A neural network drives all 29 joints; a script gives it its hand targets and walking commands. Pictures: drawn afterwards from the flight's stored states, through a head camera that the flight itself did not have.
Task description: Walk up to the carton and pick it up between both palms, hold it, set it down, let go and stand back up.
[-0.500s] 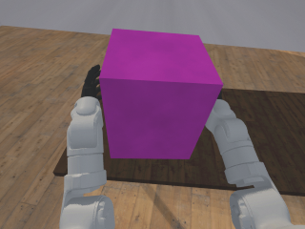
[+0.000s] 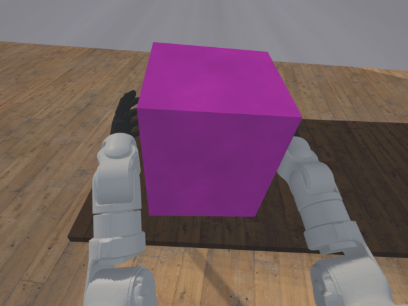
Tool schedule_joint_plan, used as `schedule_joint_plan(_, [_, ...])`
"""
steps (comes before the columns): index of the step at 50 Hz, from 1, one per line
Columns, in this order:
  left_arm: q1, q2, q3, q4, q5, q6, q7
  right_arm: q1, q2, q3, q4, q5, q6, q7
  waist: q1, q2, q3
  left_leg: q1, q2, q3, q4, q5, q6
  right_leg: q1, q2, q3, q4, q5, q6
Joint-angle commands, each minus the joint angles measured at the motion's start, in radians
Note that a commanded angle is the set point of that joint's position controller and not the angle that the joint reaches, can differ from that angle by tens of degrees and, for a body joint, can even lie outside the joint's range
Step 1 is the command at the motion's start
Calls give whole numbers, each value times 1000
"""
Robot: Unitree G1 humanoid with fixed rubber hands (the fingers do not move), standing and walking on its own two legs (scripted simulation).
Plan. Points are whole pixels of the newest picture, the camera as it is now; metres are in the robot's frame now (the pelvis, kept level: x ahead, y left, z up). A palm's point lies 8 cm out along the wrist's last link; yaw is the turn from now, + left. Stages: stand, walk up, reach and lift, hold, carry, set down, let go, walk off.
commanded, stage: hold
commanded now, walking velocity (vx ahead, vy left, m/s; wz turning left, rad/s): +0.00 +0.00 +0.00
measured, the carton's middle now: (207, 135) +0.37 -0.01 +0.19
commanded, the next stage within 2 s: set down in 1.88 s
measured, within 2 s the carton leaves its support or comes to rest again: neither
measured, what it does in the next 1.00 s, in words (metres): stands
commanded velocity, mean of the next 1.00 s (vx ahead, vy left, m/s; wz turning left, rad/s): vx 0.00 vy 0.00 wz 0.00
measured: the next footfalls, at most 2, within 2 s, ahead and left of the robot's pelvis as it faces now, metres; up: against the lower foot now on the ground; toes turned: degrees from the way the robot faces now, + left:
none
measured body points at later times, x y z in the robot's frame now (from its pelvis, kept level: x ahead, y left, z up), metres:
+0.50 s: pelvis -0.01 -0.01 +0.00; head -0.05 +0.01 +0.45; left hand +0.37 +0.15 +0.21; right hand +0.38 -0.15 +0.18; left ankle -0.02 +0.13 -0.75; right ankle +0.04 -0.14 -0.75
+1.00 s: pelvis +0.00 +0.00 +0.00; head -0.05 +0.02 +0.45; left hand +0.37 +0.16 +0.21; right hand +0.37 -0.15 +0.20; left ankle -0.02 +0.13 -0.75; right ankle +0.04 -0.14 -0.75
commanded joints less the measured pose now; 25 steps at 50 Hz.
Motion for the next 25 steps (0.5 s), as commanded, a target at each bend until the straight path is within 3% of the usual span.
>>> schedule_joint_plan(1, [-693, -537, -503, -62, -161, -49, -134, -913, 616, 411, -361, 93, -75, 103, 6, 24, -395, -86, -78, 39, -69, 407, -41, 235, 81, -15, 19, 190, 3])
schedule_joint_plan(2, [-747, -531, -479, 7, -139, -46, -144, -921, 625, 381, -285, 66, -76, 106, 26, 39, -322, -166, -78, 54, -100, 286, -23, 209, 79, -23, 15, 96, 4])
schedule_joint_plan(3, [-739, -514, -445, 47, -129, -41, -149, -923, 608, 360, -242, 38, -72, 120, 19, 34, -294, -192, -73, 50, -129, 200, -15, 196, 65, -29, 8, 34, -3])
schedule_joint_plan(4, [-740, -537, -437, 48, -131, -45, -154, -907, 624, 352, -217, 29, -71, 129, 19, 19, -310, -196, -64, 48, -145, 189, -15, 225, 69, -37, 11, 29, -4])
schedule_joint_plan(5, [-754, -510, -407, 94, -112, -44, -157, -922, 634, 343, -181, 32, -70, 135, 29, 45, -266, -200, -68, 63, -153, 179, -7, 215, 58, -22, 0, 15, -9])
schedule_joint_plan(6, [-758, -510, -394, 94, -118, -44, -163, -923, 642, 330, -177, 17, -73, 138, 11, 20, -297, -200, -81, 73, -152, 164, -6, 226, 65, -33, 2, 25, -4])
schedule_joint_plan(7, [-820, -563, -497, -75, -191, -74, -159, -966, 669, 373, -294, 54, -104, 137, -1, 65, -506, -124, -76, 58, -109, 322, -28, 280, 73, -25, 40, 172, -1])
schedule_joint_plan(8, [-796, -570, -507, -26, -187, -73, -148, -953, 669, 365, -307, 64, -101, 126, -19, 79, -507, -98, -87, 55, -94, 391, -33, 267, 77, -26, 29, 211, -1])
schedule_joint_plan(9, [-824, -585, -532, -70, -205, -85, -142, -992, 681, 396, -351, 61, -107, 120, -21, 82, -557, -49, -95, 47, -55, 468, -41, 275, 74, -22, 39, 262, -1])
schedule_joint_plan(10, [-810, -603, -572, -134, -240, -100, -134, -1016, 704, 433, -477, 106, -126, 111, -5, 69, -682, -22, -101, 41, -23, 545, -48, 295, 89, -17, 55, 352, 10])
schedule_joint_plan(11, [-828, -547, -529, -47, -208, -97, -129, -999, 665, 397, -370, 78, -96, 105, -17, 65, -557, -56, -100, 43, -38, 464, -42, 246, 75, -16, 45, 279, 13])
schedule_joint_plan(12, [-864, -541, -489, 26, -185, -97, -132, -1046, 666, 386, -303, 72, -92, 109, 12, 48, -456, -129, -94, 45, -61, 341, -23, 228, 68, -30, 29, 155, 9])
schedule_joint_plan(13, [-761, -565, -486, 30, -180, -91, -132, -980, 672, 387, -317, 62, -100, 108, 14, 33, -483, -128, -81, 39, -81, 340, -15, 256, 75, -17, 26, 167, 11])
schedule_joint_plan(14, [-753, -541, -445, 77, -162, -78, -141, -921, 640, 351, -238, 45, -83, 108, -12, 19, -366, -150, -79, 44, -110, 261, -10, 218, 61, -15, 8, 95, 8])
schedule_joint_plan(15, [-761, -527, -423, 109, -133, -79, -151, -884, 650, 332, -159, 27, -75, 113, 6, 25, -312, -175, -87, 56, -135, 185, -5, 191, 53, -21, 5, 33, 15])
schedule_joint_plan(16, [-794, -520, -407, 105, -137, -82, -163, -950, 655, 340, -175, 21, -83, 120, 8, 0, -348, -196, -87, 57, -142, 133, 8, 199, 57, -29, 10, -3, 11])
schedule_joint_plan(17, [-818, -529, -397, 97, -137, -82, -161, -946, 657, 333, -172, 17, -86, 126, 13, 31, -378, -205, -89, 59, -151, 127, 7, 214, 53, -23, 9, -10, 10])
schedule_joint_plan(18, [-845, -523, -396, 127, -143, -86, -167, -946, 667, 313, -162, 6, -86, 126, 7, 14, -392, -213, -89, 60, -158, 96, 12, 229, 51, -27, 5, -20, 17])
schedule_joint_plan(19, [-853, -520, -404, 59, -152, -97, -160, -980, 689, 339, -198, 26, -95, 128, 28, 14, -460, -207, -85, 53, -133, 151, 9, 246, 50, -26, 28, 24, 23])
schedule_joint_plan(20, [-893, -527, -412, 95, -172, -105, -156, -1047, 688, 343, -237, 29, -104, 126, 22, 7, -489, -188, -95, 54, -126, 178, 9, 236, 54, -21, 24, 44, 18])
schedule_joint_plan(21, [-907, -556, -470, 20, -211, -118, -149, -1019, 710, 347, -251, 44, -112, 122, -6, 59, -555, -147, -97, 55, -102, 267, -6, 249, 57, -24, 42, 126, 16])
schedule_joint_plan(22, [-896, -578, -502, -4, -217, -122, -139, -1075, 711, 365, -313, 78, -127, 122, 12, 84, -612, -120, -98, 50, -63, 353, -27, 268, 73, -25, 53, 189, 11])
schedule_joint_plan(24, [-871, -561, -503, -22, -209, -122, -123, -1022, 705, 390, -302, 88, -114, 116, 4, 50, -588, -88, -95, 39, -45, 425, -29, 277, 78, -22, 50, 236, 18])
schedule_joint_plan(25, [-874, -546, -506, -60, -211, -123, -120, -1038, 690, 410, -315, 101, -113, 115, 12, 83, -626, -64, -89, 34, -33, 453, -37, 279, 80, -21, 60, 249, 15])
